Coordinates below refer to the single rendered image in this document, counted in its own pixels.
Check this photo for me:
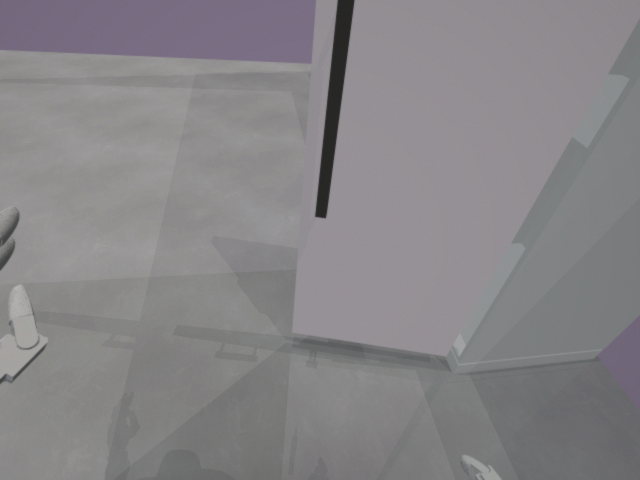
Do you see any handle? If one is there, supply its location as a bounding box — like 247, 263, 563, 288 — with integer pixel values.
315, 0, 354, 218

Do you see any fridge door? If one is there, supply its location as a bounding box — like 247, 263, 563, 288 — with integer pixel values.
292, 0, 640, 356

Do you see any left robot hand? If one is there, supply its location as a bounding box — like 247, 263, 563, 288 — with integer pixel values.
0, 206, 48, 384

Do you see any right robot hand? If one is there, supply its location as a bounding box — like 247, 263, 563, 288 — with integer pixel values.
460, 455, 502, 480

